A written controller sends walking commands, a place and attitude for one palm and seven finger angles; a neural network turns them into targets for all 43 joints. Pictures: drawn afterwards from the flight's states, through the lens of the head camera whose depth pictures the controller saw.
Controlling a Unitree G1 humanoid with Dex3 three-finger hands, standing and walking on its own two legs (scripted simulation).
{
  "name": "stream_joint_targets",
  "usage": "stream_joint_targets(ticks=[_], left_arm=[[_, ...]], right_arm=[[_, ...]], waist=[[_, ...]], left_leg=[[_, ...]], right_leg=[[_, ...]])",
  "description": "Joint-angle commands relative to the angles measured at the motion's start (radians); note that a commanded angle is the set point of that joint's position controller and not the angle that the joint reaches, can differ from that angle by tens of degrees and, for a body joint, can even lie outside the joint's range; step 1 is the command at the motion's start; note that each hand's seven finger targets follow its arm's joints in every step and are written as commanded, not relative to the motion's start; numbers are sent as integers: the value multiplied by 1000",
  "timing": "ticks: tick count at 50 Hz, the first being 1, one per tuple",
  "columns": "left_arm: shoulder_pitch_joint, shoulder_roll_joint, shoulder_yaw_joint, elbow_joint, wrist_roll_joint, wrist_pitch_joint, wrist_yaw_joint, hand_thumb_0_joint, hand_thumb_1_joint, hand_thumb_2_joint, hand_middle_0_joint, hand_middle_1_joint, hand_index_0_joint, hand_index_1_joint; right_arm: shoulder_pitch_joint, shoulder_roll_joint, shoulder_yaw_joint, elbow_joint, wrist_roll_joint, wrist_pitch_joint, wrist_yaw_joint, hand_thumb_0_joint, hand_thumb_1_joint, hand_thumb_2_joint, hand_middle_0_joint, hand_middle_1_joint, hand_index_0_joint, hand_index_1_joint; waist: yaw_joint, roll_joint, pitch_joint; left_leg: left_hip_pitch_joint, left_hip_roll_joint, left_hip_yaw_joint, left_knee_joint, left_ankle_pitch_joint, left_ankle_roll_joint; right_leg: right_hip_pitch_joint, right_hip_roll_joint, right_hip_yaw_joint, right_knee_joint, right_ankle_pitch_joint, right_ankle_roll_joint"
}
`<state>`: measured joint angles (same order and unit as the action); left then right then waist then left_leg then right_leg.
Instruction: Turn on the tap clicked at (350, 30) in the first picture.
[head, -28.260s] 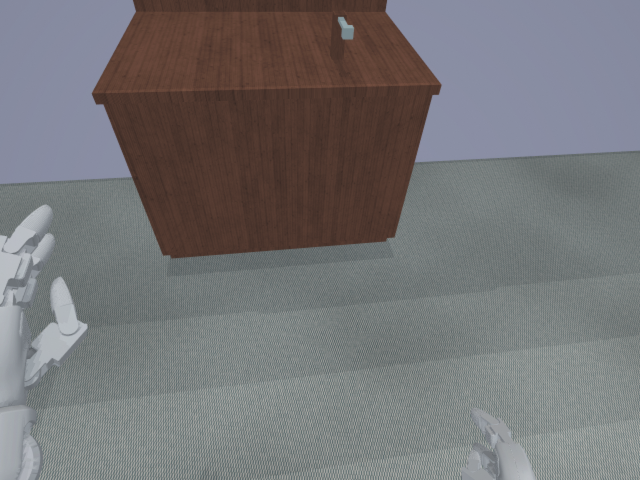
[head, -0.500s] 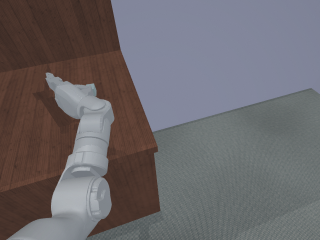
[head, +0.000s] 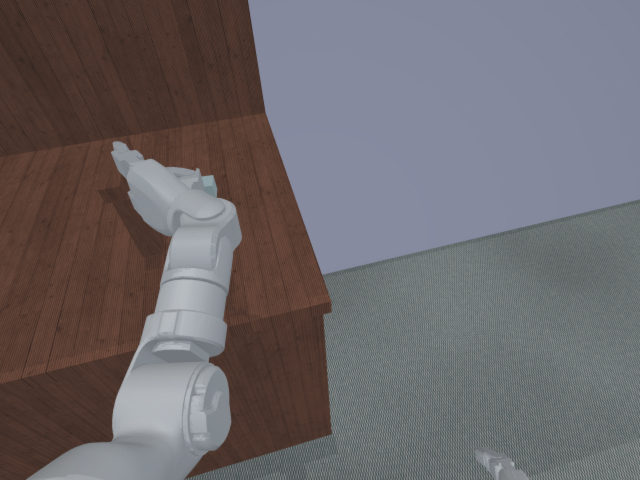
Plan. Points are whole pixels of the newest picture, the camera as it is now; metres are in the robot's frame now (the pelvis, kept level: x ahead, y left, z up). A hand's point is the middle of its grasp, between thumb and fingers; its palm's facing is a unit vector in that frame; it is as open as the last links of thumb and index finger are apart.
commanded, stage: lift the hand up off the lever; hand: left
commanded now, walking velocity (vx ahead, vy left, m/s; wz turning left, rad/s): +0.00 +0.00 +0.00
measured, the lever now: (207, 188) +0.51 +0.23 +0.10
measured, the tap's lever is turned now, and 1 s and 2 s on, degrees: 84 84 84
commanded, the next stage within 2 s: draw the hand back beside the body in 0.26 s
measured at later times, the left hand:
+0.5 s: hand (208, 175) +0.42 +0.17 +0.20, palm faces +0.60 -0.80 -0.09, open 7.8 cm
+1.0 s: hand (147, 262) +0.28 +0.20 +0.19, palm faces +0.25 -0.94 -0.21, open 7.6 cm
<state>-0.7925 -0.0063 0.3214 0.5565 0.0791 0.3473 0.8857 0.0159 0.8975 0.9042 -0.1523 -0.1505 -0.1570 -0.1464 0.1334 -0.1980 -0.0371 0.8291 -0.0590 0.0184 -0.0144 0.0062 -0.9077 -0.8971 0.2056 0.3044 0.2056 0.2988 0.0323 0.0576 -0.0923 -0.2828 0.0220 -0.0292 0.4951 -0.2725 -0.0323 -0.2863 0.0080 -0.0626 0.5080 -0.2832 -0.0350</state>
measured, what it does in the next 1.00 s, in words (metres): stands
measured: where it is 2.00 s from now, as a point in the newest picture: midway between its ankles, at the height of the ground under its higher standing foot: outside the picture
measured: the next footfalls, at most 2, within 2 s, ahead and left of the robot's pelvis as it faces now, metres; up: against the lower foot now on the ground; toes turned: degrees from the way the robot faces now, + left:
none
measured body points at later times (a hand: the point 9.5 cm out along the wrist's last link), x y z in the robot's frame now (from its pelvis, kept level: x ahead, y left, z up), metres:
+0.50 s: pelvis -0.01 +0.00 +0.00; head -0.02 -0.02 +0.45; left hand +0.38 +0.21 +0.20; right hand +0.13 -0.24 -0.12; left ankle -0.01 +0.14 -0.74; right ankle -0.01 -0.09 -0.74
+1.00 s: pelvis -0.03 +0.02 +0.01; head -0.05 -0.01 +0.46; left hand +0.26 +0.25 +0.20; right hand +0.15 -0.21 -0.08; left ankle -0.01 +0.14 -0.74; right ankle -0.01 -0.09 -0.74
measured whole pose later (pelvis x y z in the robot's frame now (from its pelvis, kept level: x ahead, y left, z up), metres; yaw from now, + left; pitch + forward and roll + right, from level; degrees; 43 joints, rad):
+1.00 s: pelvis -0.03 +0.02 +0.01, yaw -2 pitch -5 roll +0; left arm -0.10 0.28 0.12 0.03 -0.07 -0.10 0.13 0.01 0.89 0.90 -0.18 -0.22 -0.18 -0.22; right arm 0.13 -0.22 0.00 0.70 0.01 -0.03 -0.07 0.01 -0.91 -0.90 0.20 0.30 0.21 0.30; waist 0.04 0.07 0.04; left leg -0.07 0.01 0.02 0.33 -0.17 0.00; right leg -0.08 0.00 -0.02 0.33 -0.15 -0.01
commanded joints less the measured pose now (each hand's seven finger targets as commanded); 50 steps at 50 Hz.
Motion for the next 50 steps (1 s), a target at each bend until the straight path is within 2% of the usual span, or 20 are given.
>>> stream_joint_targets(ticks=[1, 5, 10, 12, 14, 18, 19, 21, 22, 25, 28, 29, 30, 31, 32, 37, 41, 42, 46, 50], left_arm=[[-460, 104, -94, -252, 23, -35, -17, 0, 900, 900, -150, -150, -150, -150], [-498, 86, -113, -226, 6, -15, -24, 0, 900, 900, -150, -150, -150, -150], [-493, 130, -70, -248, 14, -24, -2, 0, 900, 900, -150, -150, -150, -150], [-457, 193, -20, -250, 22, -30, 2, 0, 900, 900, -150, -150, -150, -150], [-495, 146, -61, -250, 28, -32, 8, 0, 900, 900, -150, -150, -150, -150], [-499, 175, -37, -235, 35, -43, 7, 0, 900, 900, -150, -150, -150, -150], [-458, 137, -224, -365, 72, -58, -165, 0, 900, 900, -151, -153, -151, -153], [-380, 247, -119, -400, 31, -74, -279, 0, 900, 900, -153, -159, -153, -159], [-283, 257, -113, -419, 13, -76, -329, 0, 900, 900, -154, -162, -154, -162], [-114, 246, -140, -416, -75, -102, -510, 0, 900, 900, -157, -171, -157, -171], [50, 303, -27, -507, -158, -77, -540, 0, 900, 900, -160, -180, -160, -180], [198, 531, 8, -501, -143, -173, -610, 0, 900, 900, -161, -183, -161, -183], [246, 518, 8, -499, -152, -229, -651, 0, 900, 900, -162, -186, -162, -186], [234, 521, -5, -544, -154, -274, -673, 0, 900, 900, -163, -189, -163, -189], [227, 533, -13, -634, -157, -314, -692, 0, 900, 900, -164, -192, -164, -192], [159, 484, -124, -853, -146, -451, -727, 0, 900, 900, -169, -207, -169, -207], [228, 416, -188, -778, -141, -486, -729, 0, 900, 900, -173, -219, -173, -219], [251, 403, -199, -767, -137, -492, -733, 0, 900, 900, -174, -222, -174, -222], [409, 428, -148, -695, -147, -501, -743, 0, 900, 900, -178, -234, -178, -234], [524, 498, -43, -753, -156, -514, -753, 0, 900, 900, -182, -246, -182, -246]], right_arm=[[-90, -107, -28, -125, 11, -41, -5, 0, -900, -900, 200, 300, 200, 300], [-105, -110, -22, -110, 20, -47, -11, 0, -900, -900, 200, 300, 200, 300], [-101, -105, -22, -109, 15, -46, -9, 0, -900, -900, 200, 300, 200, 300], [-98, -114, -28, -107, 11, -38, -11, 0, -900, -900, 200, 300, 200, 300], [-103, -106, -22, -110, 10, -41, -7, 0, -900, -900, 200, 300, 200, 300], [-101, -114, -25, -110, 11, -42, -11, 0, -900, -900, 200, 300, 200, 300], [-61, -140, -31, -130, 10, -8, -29, 0, -900, -900, 200, 300, 200, 300], [-40, -137, -38, -162, 28, -1, -58, 0, -900, -900, 200, 300, 200, 300], [-44, -133, -34, -173, 34, 10, -69, 0, -900, -900, 200, 300, 200, 300], [-53, -121, -6, -206, 64, 24, -88, 0, -900, -900, 200, 300, 200, 300], [-114, -110, 13, -250, 92, 25, -98, 0, -900, -900, 200, 300, 200, 300], [-69, -139, -5, -240, 65, 13, -70, 0, -900, -900, 200, 300, 200, 300], [-77, -130, -1, -260, 69, 6, -58, 0, -900, -900, 200, 300, 200, 300], [-91, -127, 1, -271, 71, -6, -55, 0, -900, -900, 200, 300, 200, 300], [-104, -129, -3, -280, 73, -15, -52, 0, -900, -900, 200, 300, 200, 300], [-110, -135, -4, -300, 69, -94, -51, 0, -900, -900, 200, 300, 200, 300], [-94, -141, -6, -278, 67, -126, -55, 0, -900, -900, 200, 300, 200, 300], [-93, -142, -6, -272, 70, -125, -55, 0, -900, -900, 200, 300, 200, 300], [-109, -138, 1, -274, 70, -106, -57, 0, -900, -900, 200, 300, 200, 300], [-125, -124, 5, -294, 65, -83, -55, 0, -900, -900, 200, 300, 200, 300]], waist=[[-15, -110, -297], [-26, -125, -235], [0, -103, -284], [17, -96, -299], [0, -99, -290], [1, -106, -281], [-63, -161, -301], [-31, -139, -343], [-11, -102, -340], [-6, -153, -218], [57, -132, -175], [11, -105, -99], [27, -97, -83], [23, -125, -73], [23, -39, -75], [-26, 51, -70], [-41, -22, -33], [-39, 7, -26], [-12, -112, 0], [18, -79, -30]], left_leg=[[94, -26, 69, -17, 366, 23], [88, -26, 61, -37, 306, 24], [95, -29, 62, -33, 345, 17], [92, -27, 62, -34, 360, 12], [86, -25, 65, -31, 337, 16], [81, -23, 67, -41, 312, 21], [135, -29, 72, -31, 367, 46], [168, -33, 83, -37, 424, 63], [184, -31, 80, -49, 432, 59], [172, -25, 76, -85, 371, 66], [166, -23, 78, -130, 317, 62], [171, -11, 91, -145, 287, 65], [141, -21, 95, -151, 280, 65], [139, -23, 94, -154, 271, 68], [165, -24, 91, -163, 263, 62], [262, -27, 78, -172, 208, 55], [275, -31, 64, -190, 130, 60], [277, -33, 62, -202, 103, 54], [231, -37, 61, -225, 67, 61], [222, -32, 64, -233, 111, 56]], right_leg=[[188, -16, -3, -48, 388, 11], [152, -15, -2, -80, 300, 12], [182, -15, -2, -66, 338, 9], [199, -12, 0, -62, 348, 6], [175, -14, -1, -64, 322, 8], [173, -14, 4, -73, 291, 9], [211, -11, 22, -37, 426, 8], [285, -10, 30, -42, 538, 12], [307, -7, 33, -48, 545, 9], [307, -5, 38, -90, 518, 14], [342, -4, 44, -144, 415, 16], [289, -13, 59, -146, 441, 36], [302, -7, 54, -145, 414, 30], [297, -5, 61, -157, 399, 31], [292, -3, 62, -166, 359, 23], [202, 20, 58, -211, 235, 18], [160, 30, 48, -234, 154, 20], [161, 28, 47, -239, 130, 18], [199, 24, 44, -262, 86, 21], [266, 19, 49, -260, 128, 16]])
